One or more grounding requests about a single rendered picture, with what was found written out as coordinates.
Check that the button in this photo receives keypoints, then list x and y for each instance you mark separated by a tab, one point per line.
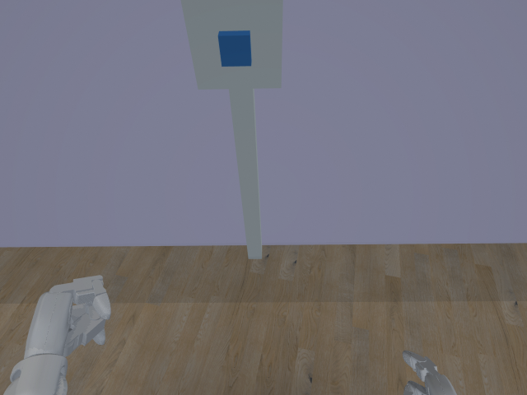
235	48

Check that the robot left hand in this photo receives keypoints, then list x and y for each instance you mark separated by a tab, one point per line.
54	316

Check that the robot left forearm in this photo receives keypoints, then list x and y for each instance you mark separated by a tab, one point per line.
43	374

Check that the panel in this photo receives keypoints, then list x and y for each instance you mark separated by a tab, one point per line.
204	19

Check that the robot right hand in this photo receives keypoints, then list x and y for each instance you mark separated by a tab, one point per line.
435	383

